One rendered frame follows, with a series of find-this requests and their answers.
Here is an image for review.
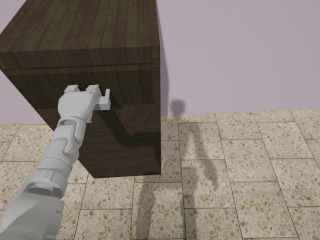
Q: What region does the left robot forearm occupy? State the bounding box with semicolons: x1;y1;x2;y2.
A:
0;116;86;234

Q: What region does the robot left hand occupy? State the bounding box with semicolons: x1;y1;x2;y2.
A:
57;84;102;123

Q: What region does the handle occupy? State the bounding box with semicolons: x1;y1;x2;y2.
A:
93;89;111;111

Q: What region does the cabinet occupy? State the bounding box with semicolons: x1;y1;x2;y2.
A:
0;0;161;179

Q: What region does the drawer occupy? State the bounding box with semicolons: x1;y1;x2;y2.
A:
7;62;153;109

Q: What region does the robot left upper arm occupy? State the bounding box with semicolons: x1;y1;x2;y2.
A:
0;192;65;240

